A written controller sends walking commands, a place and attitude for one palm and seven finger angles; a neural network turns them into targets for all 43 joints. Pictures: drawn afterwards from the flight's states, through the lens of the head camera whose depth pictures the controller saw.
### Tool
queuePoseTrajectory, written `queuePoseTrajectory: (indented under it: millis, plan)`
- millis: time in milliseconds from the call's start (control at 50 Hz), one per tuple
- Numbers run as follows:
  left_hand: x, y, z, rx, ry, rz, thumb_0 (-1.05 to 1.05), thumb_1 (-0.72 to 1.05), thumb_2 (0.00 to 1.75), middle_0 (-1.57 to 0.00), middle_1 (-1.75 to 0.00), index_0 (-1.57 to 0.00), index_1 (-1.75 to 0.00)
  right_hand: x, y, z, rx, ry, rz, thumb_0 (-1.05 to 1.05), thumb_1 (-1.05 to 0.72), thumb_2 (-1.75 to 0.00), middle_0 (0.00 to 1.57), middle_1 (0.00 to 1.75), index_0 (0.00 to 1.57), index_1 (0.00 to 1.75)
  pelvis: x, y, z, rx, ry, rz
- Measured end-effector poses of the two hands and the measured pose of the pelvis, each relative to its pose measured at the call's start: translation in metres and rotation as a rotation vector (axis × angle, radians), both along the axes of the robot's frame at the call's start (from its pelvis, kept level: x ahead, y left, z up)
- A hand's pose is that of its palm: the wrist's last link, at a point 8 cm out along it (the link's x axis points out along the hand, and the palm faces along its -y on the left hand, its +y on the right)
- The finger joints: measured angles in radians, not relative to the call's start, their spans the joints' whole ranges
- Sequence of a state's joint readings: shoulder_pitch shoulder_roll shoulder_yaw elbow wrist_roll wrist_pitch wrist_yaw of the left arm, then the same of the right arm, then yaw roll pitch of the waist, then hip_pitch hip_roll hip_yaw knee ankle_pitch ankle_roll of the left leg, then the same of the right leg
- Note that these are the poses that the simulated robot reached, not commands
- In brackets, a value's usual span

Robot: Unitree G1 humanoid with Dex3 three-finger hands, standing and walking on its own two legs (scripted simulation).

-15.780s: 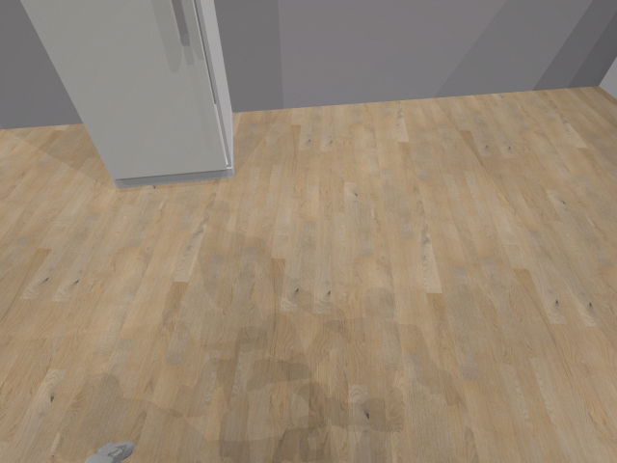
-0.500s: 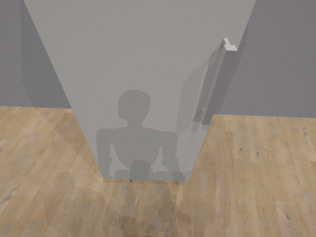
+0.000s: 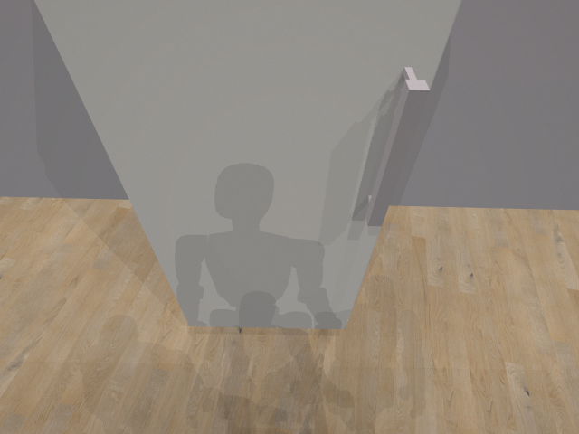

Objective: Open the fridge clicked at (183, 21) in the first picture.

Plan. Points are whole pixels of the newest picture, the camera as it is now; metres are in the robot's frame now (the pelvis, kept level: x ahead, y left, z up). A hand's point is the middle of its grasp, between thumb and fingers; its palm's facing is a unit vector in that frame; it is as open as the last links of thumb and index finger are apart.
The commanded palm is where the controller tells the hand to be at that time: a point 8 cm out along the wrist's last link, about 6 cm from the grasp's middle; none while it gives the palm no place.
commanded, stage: look again from close up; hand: right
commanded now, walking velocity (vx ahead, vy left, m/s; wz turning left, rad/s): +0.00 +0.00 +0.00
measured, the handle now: (388, 156) +0.52 -0.14 +0.10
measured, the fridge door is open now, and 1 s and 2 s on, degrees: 0 0 0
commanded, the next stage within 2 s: raise the hand to about handle height in 0.38 s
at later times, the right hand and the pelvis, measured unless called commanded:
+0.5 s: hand out of the picture +0.02 -0.20 -0.17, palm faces +0.03 +0.97 -0.22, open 7.4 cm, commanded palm +0.09 -0.25 -0.07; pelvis +0.00 +0.00 +0.00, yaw +0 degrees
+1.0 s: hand out of the picture +0.14 -0.22 -0.02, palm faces +0.09 +1.00 -0.03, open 9.2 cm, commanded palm +0.13 -0.27 -0.01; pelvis -0.04 -0.01 -0.07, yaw -2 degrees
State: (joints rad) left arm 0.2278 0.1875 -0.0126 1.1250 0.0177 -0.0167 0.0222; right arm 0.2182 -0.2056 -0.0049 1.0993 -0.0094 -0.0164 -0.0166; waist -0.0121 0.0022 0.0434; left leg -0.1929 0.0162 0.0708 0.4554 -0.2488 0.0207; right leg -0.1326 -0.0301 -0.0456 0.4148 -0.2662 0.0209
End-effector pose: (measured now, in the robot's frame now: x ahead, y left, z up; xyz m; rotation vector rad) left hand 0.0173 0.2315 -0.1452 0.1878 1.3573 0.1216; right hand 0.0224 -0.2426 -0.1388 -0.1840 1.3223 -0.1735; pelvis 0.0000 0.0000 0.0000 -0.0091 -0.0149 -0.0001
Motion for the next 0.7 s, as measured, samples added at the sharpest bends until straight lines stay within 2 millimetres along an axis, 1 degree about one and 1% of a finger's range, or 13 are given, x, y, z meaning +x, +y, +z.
queuePoseTrajectory:
  millis: [500, 520, 540, 600, 640, 680, 700]
  plan:
    - [0.0, -0.004, 0.002, 0.005, -0.004, -0.006, 0.0, 0.91, 0.9, -0.2, -0.3, -0.2, -0.3, -0.009, -0.001, -0.003, 0.007, 0.002, -0.009, 0.0, -0.91, -0.9, 0.2, 0.3, 0.2, 0.3, -0.005, -0.004, 0.0, 0.009, 0.001, -0.006]
    - [0.003, -0.003, 0.004, 0.009, -0.038, 0.002, 0.0, 0.91, 0.9, -0.2, -0.3, -0.2, -0.3, -0.001, -0.003, 0.003, 0.016, -0.055, -0.066, 0.0, -0.91, -0.9, 0.2, 0.3, 0.2, 0.3, -0.006, -0.005, -0.001, 0.011, -0.001, -0.005]
    - [0.009, -0.003, 0.007, 0.022, -0.103, -0.001, 0.0, 0.91, 0.9, -0.2, -0.3, -0.2, -0.3, 0.016, -0.006, 0.016, 0.012, -0.179, -0.11, 0.01, -0.91, -0.9, 0.2, 0.3, 0.2, 0.3, -0.007, -0.006, -0.001, 0.008, -0.007, -0.002]
    - [0.038, -0.003, 0.018, 0.045, -0.334, -0.008, 0.01, 0.91, 0.9, -0.2, -0.3, -0.2, -0.3, 0.077, -0.014, 0.078, -0.022, -0.635, -0.134, 0.02, -0.89, -0.89, 0.21, 0.32, 0.2, 0.32, -0.01, -0.009, -0.005, 0.003, 0.002, -0.02]
    - [0.061, -0.002, 0.026, 0.047, -0.473, -0.018, 0.01, 0.91, 0.9, -0.2, -0.3, -0.2, -0.3, 0.112, -0.016, 0.114, -0.011, -0.899, -0.107, 0.01, -0.87, -0.88, 0.21, 0.33, 0.2, 0.33, -0.015, -0.011, -0.01, 0.004, 0.027, -0.031]
    - [0.085, 0.0, 0.034, 0.045, -0.599, -0.036, 0.01, 0.91, 0.9, -0.2, -0.3, -0.2, -0.3, 0.134, -0.015, 0.139, 0.026, -1.119, -0.044, 0.01, -0.84, -0.87, 0.21, 0.35, 0.2, 0.35, -0.02, -0.011, -0.018, 0.001, 0.067, -0.024]
    - [0.097, 0.001, 0.038, 0.045, -0.656, -0.048, 0.01, 0.91, 0.9, -0.2, -0.3, -0.2, -0.3, 0.14, -0.013, 0.145, 0.053, -1.207, -0.001, 0.01, -0.83, -0.86, 0.21, 0.36, 0.2, 0.36, -0.022, -0.011, -0.023, -0.001, 0.088, -0.018]
